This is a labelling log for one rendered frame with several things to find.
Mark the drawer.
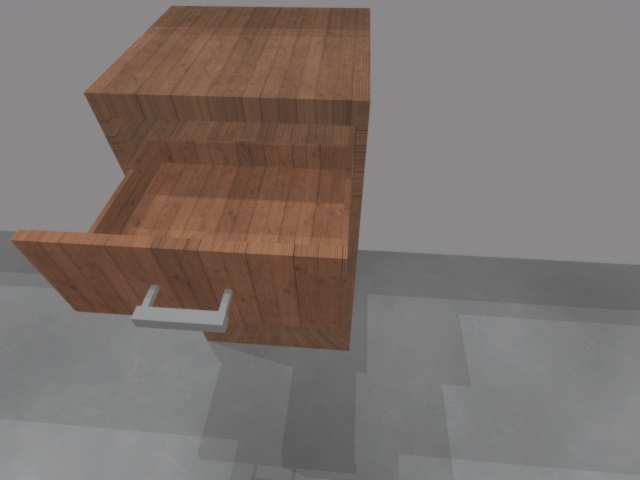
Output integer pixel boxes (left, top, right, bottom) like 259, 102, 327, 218
10, 138, 353, 329

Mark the cabinet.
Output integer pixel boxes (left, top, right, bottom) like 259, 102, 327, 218
84, 6, 370, 351

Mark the handle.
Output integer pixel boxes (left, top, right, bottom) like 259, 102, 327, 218
131, 285, 233, 333

